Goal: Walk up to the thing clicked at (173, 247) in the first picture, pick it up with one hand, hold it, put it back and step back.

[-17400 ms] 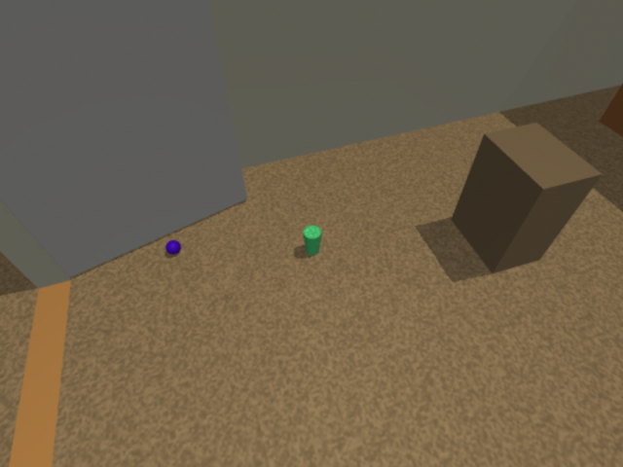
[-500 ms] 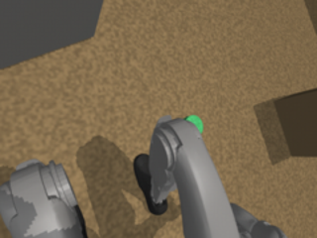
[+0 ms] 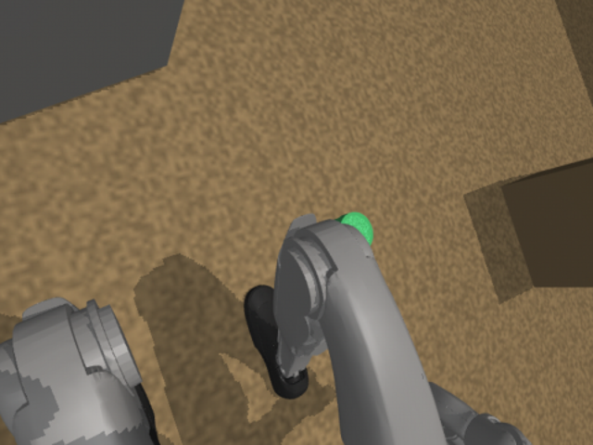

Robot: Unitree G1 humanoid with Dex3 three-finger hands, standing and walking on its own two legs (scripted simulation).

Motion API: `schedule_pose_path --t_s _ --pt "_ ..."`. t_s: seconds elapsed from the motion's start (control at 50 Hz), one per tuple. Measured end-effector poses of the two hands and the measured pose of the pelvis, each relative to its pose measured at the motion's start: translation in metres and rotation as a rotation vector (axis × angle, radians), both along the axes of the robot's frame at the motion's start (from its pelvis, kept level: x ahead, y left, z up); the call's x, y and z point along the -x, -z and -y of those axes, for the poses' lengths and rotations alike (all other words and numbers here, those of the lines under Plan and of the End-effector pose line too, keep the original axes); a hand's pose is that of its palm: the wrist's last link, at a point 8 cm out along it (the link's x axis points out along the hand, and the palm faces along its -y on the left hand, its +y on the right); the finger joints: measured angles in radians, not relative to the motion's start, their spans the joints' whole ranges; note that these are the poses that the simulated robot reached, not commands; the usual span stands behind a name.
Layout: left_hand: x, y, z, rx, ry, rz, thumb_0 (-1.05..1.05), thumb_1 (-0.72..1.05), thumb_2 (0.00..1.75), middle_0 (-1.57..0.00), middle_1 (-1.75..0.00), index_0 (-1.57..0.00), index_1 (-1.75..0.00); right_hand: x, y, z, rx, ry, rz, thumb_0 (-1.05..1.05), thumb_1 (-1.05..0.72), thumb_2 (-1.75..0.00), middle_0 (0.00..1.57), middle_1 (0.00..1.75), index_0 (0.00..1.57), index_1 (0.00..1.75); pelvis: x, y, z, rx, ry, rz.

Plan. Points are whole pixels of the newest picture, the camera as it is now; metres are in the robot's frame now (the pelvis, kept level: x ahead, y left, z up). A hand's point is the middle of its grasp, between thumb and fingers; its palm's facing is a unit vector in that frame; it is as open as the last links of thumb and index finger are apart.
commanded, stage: close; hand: left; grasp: from above
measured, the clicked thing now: out of the picture +0.42 +0.32 -0.26
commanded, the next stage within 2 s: settle in 0.98 s
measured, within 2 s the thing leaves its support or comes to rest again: leaves its support in 1.36 s
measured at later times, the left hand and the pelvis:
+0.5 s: hand out of the picture +0.42 +0.31 -0.25, palm faces -0.42 -0.17 -0.89, open 9.2 cm; pelvis +0.00 +0.00 +0.01, yaw +0 degrees
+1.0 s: hand out of the picture +0.42 +0.31 -0.25, palm faces -0.42 -0.17 -0.89, open 7.1 cm; pelvis +0.00 +0.00 +0.01, yaw +0 degrees
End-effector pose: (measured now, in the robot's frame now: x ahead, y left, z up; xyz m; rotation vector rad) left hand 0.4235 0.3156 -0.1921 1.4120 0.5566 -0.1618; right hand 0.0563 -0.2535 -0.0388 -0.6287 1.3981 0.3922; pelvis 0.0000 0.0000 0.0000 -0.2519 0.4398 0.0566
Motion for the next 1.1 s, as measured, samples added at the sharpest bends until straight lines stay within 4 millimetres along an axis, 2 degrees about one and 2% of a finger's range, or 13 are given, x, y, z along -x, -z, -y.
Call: schedule_pose_path --t_s 0.78,1.1 --pt "-0.0043 -0.0013 -0.0016 0.000 0.003 0.010 0.00 0.32 0.51 -0.60 -0.69 -0.71 -0.67 0.0009 -0.0074 -0.0042 -0.002 -0.012 -0.003 0.00 -0.91 -0.90 0.20 0.30 0.20 0.30 0.0017 -0.0059 0.0000 0.006 0.002 -0.003" --pt "0.0000 -0.0022 -0.0016 -0.003 0.017 0.010 -0.03 0.36 0.42 -0.64 -0.59 -0.83 -0.60 0.0018 -0.0075 -0.0021 0.013 -0.014 -0.007 0.00 -0.91 -0.90 0.20 0.30 0.20 0.30 0.0030 -0.0069 0.0006 0.002 0.002 -0.002"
